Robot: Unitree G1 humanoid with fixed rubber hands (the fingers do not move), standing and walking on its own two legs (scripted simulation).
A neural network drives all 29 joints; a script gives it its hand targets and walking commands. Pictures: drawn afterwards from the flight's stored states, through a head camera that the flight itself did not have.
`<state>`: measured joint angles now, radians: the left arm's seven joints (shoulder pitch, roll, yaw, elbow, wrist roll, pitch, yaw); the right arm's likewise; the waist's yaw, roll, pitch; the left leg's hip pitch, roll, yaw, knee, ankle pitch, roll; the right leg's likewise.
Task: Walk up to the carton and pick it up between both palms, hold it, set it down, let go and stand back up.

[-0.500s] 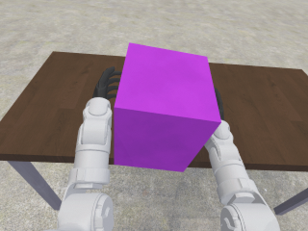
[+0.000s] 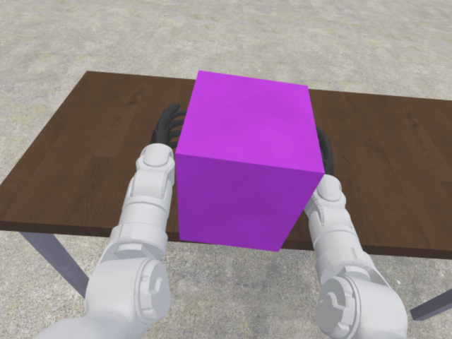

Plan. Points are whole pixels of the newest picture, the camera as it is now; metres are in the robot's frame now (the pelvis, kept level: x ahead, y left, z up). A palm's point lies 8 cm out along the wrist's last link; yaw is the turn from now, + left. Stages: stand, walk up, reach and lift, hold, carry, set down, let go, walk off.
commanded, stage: set down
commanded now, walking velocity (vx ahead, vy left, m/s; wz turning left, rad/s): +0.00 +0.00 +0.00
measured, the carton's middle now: (240, 166) +0.41 +0.00 +0.09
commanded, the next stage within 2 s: none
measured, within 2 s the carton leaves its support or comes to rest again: rests again in 1.36 s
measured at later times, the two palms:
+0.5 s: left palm (165, 149) +0.43 +0.14 +0.10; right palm (314, 170) +0.41 -0.15 +0.09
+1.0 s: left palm (171, 157) +0.43 +0.13 +0.08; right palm (316, 177) +0.40 -0.16 +0.07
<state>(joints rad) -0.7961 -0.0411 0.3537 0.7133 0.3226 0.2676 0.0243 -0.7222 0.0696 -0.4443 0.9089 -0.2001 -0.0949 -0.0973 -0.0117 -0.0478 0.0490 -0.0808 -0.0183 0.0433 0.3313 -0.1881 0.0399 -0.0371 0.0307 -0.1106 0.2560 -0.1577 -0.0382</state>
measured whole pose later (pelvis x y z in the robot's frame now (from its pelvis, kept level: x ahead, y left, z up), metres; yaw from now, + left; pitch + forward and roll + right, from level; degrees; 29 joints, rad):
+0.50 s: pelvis +0.02 +0.00 +0.00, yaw -1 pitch +2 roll -1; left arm -0.78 -0.04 0.37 0.79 0.30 0.17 0.03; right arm -0.72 0.08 -0.48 0.92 -0.25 -0.14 -0.09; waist -0.01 -0.03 0.00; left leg -0.17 -0.02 0.05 0.34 -0.21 0.04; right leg -0.12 0.03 -0.10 0.26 -0.17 -0.03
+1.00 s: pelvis +0.01 +0.01 +0.00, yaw -2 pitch +6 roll -1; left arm -0.82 -0.05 0.43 0.92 0.30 0.07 0.05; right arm -0.74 0.09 -0.60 0.92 -0.36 -0.14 -0.04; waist 0.00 -0.01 -0.04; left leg -0.26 -0.02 0.07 0.34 -0.19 0.05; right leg -0.23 0.03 -0.08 0.28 -0.15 -0.03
